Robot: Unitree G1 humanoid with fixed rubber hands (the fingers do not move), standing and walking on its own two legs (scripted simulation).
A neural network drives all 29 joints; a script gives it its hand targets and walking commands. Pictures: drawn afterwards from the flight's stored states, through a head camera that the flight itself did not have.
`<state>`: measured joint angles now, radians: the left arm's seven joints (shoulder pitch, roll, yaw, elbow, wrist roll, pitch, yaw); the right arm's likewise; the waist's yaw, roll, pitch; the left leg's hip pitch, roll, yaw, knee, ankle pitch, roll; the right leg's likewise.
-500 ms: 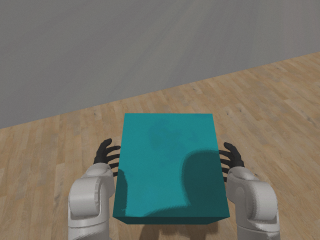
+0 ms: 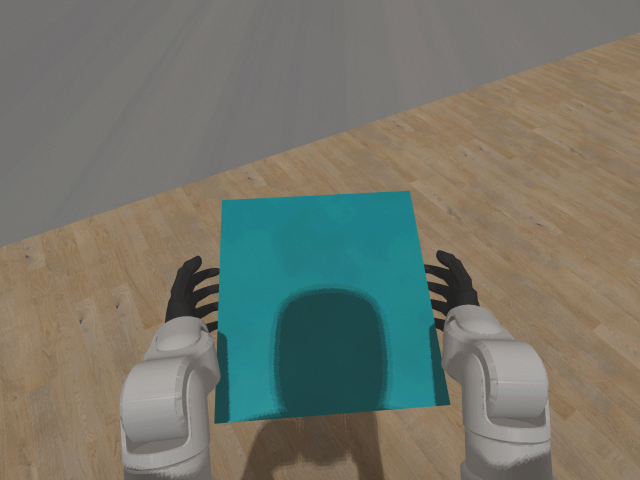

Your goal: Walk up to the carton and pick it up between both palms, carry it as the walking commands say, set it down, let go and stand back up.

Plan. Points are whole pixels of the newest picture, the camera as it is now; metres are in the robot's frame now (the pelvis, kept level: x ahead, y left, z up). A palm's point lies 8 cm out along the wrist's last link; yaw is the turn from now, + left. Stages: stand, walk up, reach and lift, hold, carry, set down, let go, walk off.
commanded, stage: carry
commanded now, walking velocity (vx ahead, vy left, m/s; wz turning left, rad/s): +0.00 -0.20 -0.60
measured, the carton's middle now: (321, 313) +0.33 +0.02 +0.04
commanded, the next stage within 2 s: none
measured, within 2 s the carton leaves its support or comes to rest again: neither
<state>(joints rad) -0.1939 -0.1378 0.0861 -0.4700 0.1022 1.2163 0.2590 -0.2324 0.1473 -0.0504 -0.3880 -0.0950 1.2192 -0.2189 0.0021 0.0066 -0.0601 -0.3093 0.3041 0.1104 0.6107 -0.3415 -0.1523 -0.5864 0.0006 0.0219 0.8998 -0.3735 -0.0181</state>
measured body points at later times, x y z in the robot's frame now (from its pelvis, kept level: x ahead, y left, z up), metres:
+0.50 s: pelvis -0.03 -0.19 +0.01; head +0.00 -0.18 +0.46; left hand +0.28 -0.10 +0.09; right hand +0.21 -0.40 +0.10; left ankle -0.03 -0.05 -0.72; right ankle -0.05 -0.29 -0.64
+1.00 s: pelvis -0.12 -0.41 -0.01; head -0.07 -0.43 +0.44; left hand +0.22 -0.42 +0.07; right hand +0.06 -0.68 +0.07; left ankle -0.10 -0.30 -0.70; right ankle -0.05 -0.46 -0.72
